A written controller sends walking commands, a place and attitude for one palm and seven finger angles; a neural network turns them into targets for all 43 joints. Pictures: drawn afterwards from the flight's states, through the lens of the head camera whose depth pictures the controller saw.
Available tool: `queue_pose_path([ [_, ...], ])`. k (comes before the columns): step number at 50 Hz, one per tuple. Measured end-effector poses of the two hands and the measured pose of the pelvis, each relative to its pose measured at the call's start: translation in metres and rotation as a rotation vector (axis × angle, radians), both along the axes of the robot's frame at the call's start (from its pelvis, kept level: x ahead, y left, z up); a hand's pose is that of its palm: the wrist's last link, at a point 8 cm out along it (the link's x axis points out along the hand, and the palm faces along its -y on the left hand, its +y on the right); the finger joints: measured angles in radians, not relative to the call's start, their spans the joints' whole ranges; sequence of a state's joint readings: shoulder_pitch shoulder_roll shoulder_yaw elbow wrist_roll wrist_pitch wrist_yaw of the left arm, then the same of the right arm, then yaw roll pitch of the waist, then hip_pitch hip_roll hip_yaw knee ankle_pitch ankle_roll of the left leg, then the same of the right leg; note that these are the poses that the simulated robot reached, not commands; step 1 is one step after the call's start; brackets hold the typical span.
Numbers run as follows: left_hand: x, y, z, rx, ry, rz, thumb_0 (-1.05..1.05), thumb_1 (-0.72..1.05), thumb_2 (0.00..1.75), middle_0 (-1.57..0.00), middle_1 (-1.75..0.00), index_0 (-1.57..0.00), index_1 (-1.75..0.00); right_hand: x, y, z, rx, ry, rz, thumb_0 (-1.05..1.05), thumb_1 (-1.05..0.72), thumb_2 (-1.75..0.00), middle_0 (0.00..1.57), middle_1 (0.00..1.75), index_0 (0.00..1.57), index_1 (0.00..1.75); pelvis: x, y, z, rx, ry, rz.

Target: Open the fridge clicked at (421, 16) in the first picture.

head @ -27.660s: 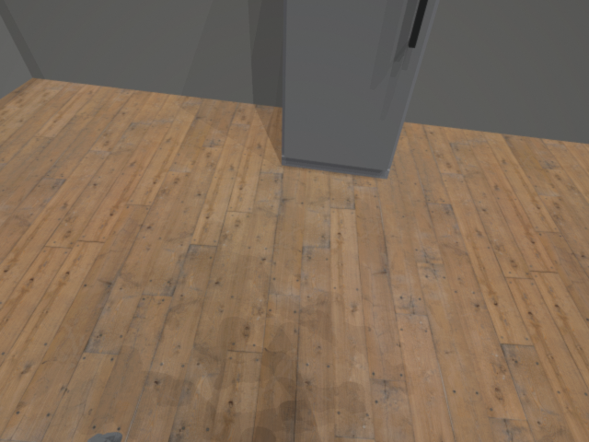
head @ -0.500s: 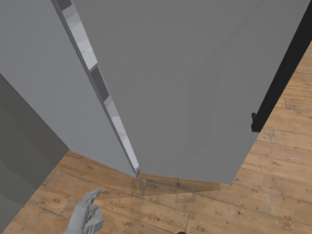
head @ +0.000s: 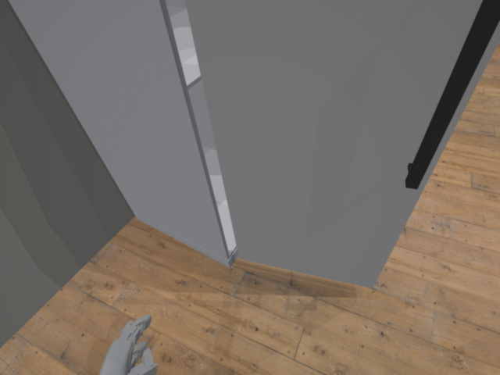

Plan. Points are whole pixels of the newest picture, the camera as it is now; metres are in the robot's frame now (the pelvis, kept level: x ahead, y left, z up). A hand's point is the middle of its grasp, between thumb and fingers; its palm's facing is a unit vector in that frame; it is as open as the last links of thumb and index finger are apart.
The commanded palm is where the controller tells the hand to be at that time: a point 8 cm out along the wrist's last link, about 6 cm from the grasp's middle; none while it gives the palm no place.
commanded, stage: stop stepping back and stand still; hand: right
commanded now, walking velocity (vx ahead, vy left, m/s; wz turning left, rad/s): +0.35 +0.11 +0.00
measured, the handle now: (456, 74) +0.56 -0.30 +0.21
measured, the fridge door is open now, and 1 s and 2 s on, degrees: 75 75 75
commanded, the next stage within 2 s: let the arm hang, fingers relaxed in 0.98 s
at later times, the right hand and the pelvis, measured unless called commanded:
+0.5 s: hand out of the picture +0.19 -0.30 +0.17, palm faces +0.47 +0.77 -0.43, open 7.4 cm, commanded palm +0.11 -0.34 +0.18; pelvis -0.01 -0.03 -0.01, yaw -5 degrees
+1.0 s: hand out of the picture +0.22 -0.32 +0.17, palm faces +0.40 +0.75 -0.52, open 7.4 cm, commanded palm +0.15 -0.37 +0.18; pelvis +0.03 -0.06 +0.00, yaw -5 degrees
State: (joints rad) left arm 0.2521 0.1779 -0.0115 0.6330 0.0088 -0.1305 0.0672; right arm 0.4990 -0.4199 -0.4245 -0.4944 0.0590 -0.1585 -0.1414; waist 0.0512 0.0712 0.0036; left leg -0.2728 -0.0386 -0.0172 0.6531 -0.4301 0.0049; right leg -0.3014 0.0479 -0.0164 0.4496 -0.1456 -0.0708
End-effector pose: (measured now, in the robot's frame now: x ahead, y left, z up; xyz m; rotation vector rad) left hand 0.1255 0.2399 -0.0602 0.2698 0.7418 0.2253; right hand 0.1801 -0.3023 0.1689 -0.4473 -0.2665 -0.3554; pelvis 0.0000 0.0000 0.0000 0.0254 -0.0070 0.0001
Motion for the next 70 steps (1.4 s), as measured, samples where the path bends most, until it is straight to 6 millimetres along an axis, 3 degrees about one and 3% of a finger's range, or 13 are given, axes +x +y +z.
queue_pose_path([
  [5,-0.014,-0.009,-0.005,-0.044,0.009,-0.036,0.02,0.90,0.90,-0.20,-0.30,-0.20,-0.30,-0.043,0.017,0.022,-0.123,0.011,0.053,0.02,-0.89,-0.90,0.21,0.31,0.21,0.30,-0.008,0.002,0.002,-0.005,0.023,-0.019],
  [11,-0.015,-0.010,-0.021,-0.039,0.079,-0.059,0.02,0.90,0.90,-0.20,-0.30,-0.20,-0.30,-0.071,-0.017,0.023,-0.094,-0.058,-0.121,0.01,-0.88,-0.90,0.22,0.31,0.22,0.30,-0.015,-0.004,-0.001,-0.016,0.001,-0.023],
  [15,-0.005,-0.014,-0.019,-0.006,0.052,-0.072,0.02,0.90,0.90,-0.20,-0.30,-0.20,-0.30,-0.061,-0.038,0.002,0.044,-0.085,-0.219,0.01,-0.89,-0.90,0.21,0.31,0.22,0.30,-0.012,-0.014,-0.003,-0.023,-0.010,-0.057],
  [19,0.015,-0.025,-0.021,0.028,-0.014,-0.084,0.02,0.90,0.90,-0.20,-0.30,-0.20,-0.30,-0.044,-0.037,-0.013,0.089,-0.087,-0.162,0.02,-0.89,-0.90,0.20,0.31,0.21,0.30,-0.010,-0.032,-0.016,-0.014,-0.027,-0.080],
  [29,0.041,-0.074,-0.029,-0.121,-0.004,-0.153,0.01,0.90,0.90,-0.20,-0.30,-0.20,-0.30,-0.042,-0.041,0.032,-0.197,-0.038,-0.097,0.02,-0.89,-0.90,0.21,0.31,0.22,0.30,0.006,-0.037,-0.010,-0.004,0.003,-0.092],
  [39,0.067,-0.089,-0.031,-0.083,0.055,-0.146,0.02,0.90,0.90,-0.20,-0.30,-0.20,-0.30,-0.010,-0.081,-0.012,-0.028,0.086,-0.206,0.02,-0.89,-0.90,0.21,0.31,0.21,0.30,0.032,-0.062,-0.005,-0.028,0.007,-0.088],
  [47,0.093,-0.092,-0.011,-0.090,-0.024,-0.163,0.02,0.90,0.90,-0.20,-0.30,-0.20,-0.30,0.006,-0.055,0.013,-0.118,0.034,-0.050,0.02,-0.89,-0.90,0.21,0.31,0.21,0.30,0.035,-0.058,-0.003,-0.011,0.034,-0.083],
  [54,0.089,-0.082,-0.010,-0.083,-0.023,-0.127,0.01,0.90,0.90,-0.20,-0.30,-0.20,-0.30,-0.011,-0.068,0.018,-0.172,0.084,-0.090,0.02,-0.89,-0.90,0.21,0.31,0.22,0.30,0.028,-0.058,-0.002,-0.010,0.033,-0.076],
  [56,0.085,-0.078,-0.017,-0.095,-0.013,-0.162,0.01,0.90,0.90,-0.20,-0.30,-0.20,-0.30,-0.011,-0.076,-0.008,-0.132,0.180,-0.107,0.01,-0.89,-0.90,0.21,0.31,0.21,0.30,0.022,-0.060,-0.003,-0.009,0.039,-0.091],
  [60,0.069,-0.065,-0.045,-0.091,0.070,-0.186,0.01,0.90,0.90,-0.20,-0.30,-0.20,-0.30,-0.023,-0.081,-0.129,0.104,0.621,-0.177,0.01,-0.90,-0.90,0.20,0.30,0.20,0.30,0.008,-0.065,-0.012,-0.017,0.046,-0.101],
  [65,0.019,-0.056,-0.061,-0.067,0.215,-0.145,0.01,0.90,0.90,-0.20,-0.30,-0.20,-0.30,-0.094,-0.023,-0.264,0.389,1.141,-0.152,0.01,-0.91,-0.90,0.19,0.30,0.20,0.30,-0.005,-0.062,-0.015,-0.024,0.019,-0.112],
  [68,-0.022,-0.055,-0.062,-0.043,0.340,-0.118,0.01,0.90,0.90,-0.20,-0.30,-0.20,-0.30,-0.144,0.020,-0.310,0.538,1.346,-0.120,0.01,-0.91,-0.90,0.20,0.30,0.20,0.30,-0.011,-0.059,-0.013,-0.021,0.003,-0.114],
  [70,-0.050,-0.055,-0.063,-0.030,0.433,-0.110,0.01,0.91,0.90,-0.19,-0.30,-0.20,-0.30,-0.169,0.021,-0.320,0.592,1.388,-0.186,-0.01,-0.99,-0.90,0.21,0.30,0.21,0.30,-0.016,-0.056,-0.011,-0.012,0.000,-0.124],
])
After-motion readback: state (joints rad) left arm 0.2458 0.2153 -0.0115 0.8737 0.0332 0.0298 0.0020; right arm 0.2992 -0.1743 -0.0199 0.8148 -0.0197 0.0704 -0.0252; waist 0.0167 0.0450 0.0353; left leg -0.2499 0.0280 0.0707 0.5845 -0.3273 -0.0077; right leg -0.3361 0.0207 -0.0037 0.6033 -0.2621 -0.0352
